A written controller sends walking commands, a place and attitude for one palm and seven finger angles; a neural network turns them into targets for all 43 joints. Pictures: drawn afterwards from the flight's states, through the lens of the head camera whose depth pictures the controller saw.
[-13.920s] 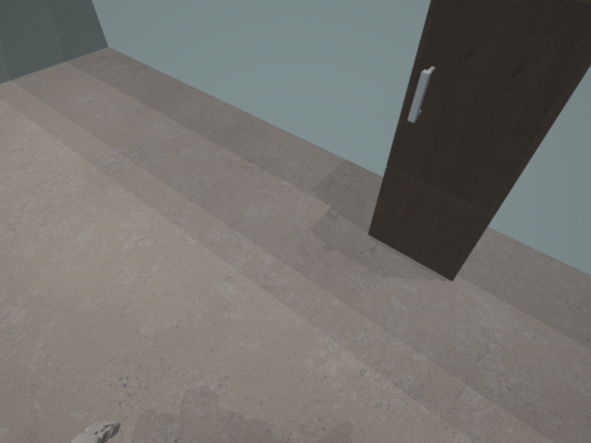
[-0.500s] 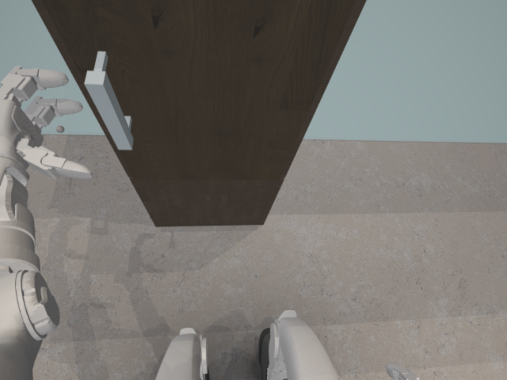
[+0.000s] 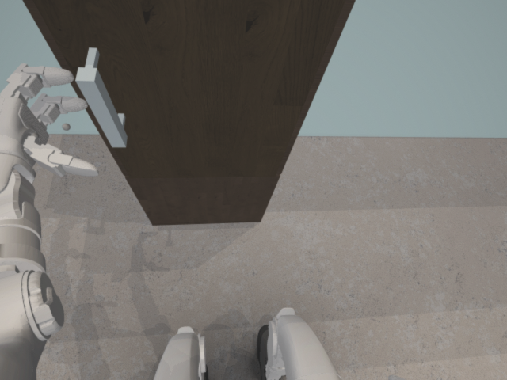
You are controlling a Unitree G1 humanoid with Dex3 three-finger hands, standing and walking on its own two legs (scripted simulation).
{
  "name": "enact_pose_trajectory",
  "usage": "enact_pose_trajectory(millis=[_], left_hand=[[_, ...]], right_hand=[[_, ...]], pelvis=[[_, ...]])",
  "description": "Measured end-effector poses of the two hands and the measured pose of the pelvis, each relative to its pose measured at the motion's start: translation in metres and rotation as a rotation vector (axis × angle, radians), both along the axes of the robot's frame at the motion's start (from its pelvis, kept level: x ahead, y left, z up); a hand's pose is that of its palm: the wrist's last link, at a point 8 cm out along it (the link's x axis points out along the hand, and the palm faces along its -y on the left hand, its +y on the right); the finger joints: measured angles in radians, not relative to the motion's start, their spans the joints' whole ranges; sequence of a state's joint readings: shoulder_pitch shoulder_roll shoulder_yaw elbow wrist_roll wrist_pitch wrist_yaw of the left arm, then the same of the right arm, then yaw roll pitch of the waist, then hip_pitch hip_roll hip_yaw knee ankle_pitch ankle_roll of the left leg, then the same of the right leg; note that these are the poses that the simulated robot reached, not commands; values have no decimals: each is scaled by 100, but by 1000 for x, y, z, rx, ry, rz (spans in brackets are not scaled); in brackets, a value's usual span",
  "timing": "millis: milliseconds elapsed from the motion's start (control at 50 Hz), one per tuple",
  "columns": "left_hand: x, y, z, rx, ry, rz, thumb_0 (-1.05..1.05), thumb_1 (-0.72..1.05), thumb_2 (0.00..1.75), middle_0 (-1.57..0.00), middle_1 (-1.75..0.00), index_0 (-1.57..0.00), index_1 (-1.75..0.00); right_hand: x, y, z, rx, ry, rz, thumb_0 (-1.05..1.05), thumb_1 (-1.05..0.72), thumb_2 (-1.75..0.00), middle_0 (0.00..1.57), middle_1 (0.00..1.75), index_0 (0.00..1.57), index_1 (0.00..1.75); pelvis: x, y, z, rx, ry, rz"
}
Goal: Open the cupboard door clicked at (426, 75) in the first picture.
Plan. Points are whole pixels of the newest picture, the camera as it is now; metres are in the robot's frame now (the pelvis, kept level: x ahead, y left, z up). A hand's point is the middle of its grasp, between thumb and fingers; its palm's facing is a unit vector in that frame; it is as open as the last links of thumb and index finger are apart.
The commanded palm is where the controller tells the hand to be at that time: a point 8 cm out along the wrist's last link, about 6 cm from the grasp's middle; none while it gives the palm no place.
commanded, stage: slide the fingers in behind the handle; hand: left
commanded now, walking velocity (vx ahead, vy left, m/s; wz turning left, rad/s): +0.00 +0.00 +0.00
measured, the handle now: (107, 102) +0.52 +0.20 +0.05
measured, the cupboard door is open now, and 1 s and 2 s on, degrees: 0 0 0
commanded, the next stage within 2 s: close the thumb around the handle in 1.22 s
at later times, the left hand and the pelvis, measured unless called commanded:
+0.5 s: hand (81, 129) +0.47 +0.23 +0.05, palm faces +0.00 -1.00 -0.01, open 14.0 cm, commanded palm +0.45 +0.26 +0.05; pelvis +0.01 +0.00 +0.00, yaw +1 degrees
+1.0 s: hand (112, 128) +0.47 +0.19 +0.05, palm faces +0.00 -1.00 -0.02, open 13.8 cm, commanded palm +0.45 +0.24 +0.05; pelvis +0.00 -0.01 +0.00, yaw +1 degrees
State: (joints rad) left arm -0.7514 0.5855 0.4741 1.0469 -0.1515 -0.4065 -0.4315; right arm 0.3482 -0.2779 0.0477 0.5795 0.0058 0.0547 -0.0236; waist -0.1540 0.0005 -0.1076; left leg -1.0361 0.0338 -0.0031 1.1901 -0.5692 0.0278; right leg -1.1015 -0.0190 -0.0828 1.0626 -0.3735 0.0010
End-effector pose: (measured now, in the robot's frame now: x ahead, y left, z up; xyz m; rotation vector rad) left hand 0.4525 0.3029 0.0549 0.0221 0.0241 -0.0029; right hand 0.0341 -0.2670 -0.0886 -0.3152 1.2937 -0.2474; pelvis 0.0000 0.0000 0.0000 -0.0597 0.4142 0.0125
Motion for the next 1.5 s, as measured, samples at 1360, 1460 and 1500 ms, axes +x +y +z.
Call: enact_pose_trajectory(millis=[1360,1460,1500], left_hand=[[1,-61,-2,7,2,4,-2,-50,30,-32,-121,-34,-123],[2,-60,-2,9,0,3,-2,-43,33,-33,-123,-35,-124],[2,-60,-2,9,0,3,-2,-37,36,-34,-123,-35,-125]], right_hand=[[3,-9,-10,42,-30,13,0,-90,-89,20,30,20,29],[4,-7,-10,42,-33,15,0,-90,-89,20,30,20,29],[4,-7,-10,43,-34,15,0,-90,-89,20,30,20,29]], pelvis=[[-4,-13,0,26,-15,7],[-4,-12,0,24,-14,8],[-4,-12,0,24,-14,8]])
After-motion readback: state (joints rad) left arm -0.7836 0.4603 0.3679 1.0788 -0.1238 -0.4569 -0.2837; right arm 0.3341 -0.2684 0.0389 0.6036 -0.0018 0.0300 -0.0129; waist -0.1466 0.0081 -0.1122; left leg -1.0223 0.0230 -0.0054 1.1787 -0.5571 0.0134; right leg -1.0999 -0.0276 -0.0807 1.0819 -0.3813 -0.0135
